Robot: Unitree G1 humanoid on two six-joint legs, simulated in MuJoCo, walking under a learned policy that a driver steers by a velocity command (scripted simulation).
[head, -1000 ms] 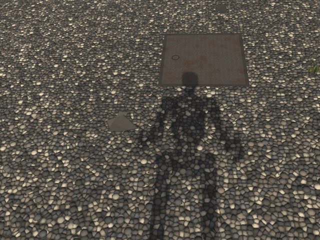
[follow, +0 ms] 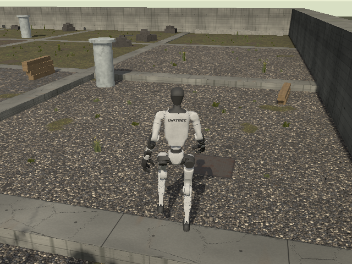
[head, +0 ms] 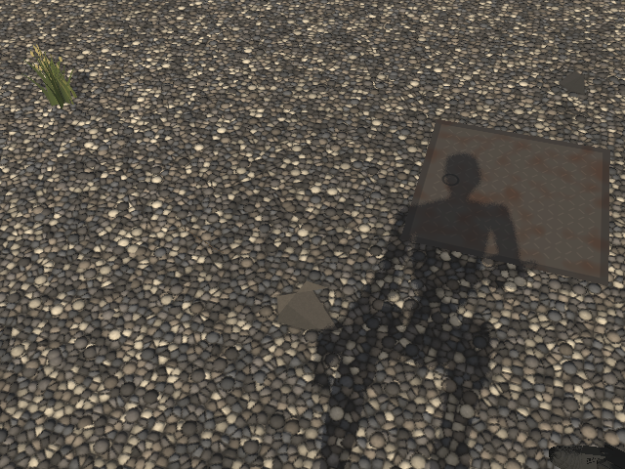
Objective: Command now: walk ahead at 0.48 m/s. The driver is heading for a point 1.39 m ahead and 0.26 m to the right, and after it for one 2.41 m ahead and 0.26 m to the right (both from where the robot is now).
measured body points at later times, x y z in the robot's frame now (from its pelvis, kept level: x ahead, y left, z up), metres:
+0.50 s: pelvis +0.34 +0.04 -0.16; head +0.38 +0.04 +0.29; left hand +0.49 +0.29 -0.27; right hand +0.38 -0.21 -0.29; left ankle +0.34 +0.11 -0.89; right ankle +0.42 -0.13 -0.81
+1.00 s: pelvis +0.60 -0.03 -0.14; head +0.62 -0.05 +0.31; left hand +0.66 +0.24 -0.25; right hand +0.73 -0.30 -0.26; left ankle +0.69 +0.15 -0.82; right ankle +0.60 -0.11 -0.89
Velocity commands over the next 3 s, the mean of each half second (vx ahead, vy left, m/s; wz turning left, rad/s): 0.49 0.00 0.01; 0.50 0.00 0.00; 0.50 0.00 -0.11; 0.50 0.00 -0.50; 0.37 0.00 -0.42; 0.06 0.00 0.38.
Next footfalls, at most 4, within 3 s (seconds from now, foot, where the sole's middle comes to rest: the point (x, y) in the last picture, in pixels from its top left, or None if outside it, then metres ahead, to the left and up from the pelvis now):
0.26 left None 0.38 0.11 -0.93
0.74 right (402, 431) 0.64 -0.11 -0.93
1.30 left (309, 327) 0.92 0.13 -0.93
1.84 right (407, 256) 1.18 -0.14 -0.93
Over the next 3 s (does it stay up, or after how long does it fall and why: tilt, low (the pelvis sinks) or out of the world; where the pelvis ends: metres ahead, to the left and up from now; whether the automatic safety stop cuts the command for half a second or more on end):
stays up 1.39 -0.13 -0.15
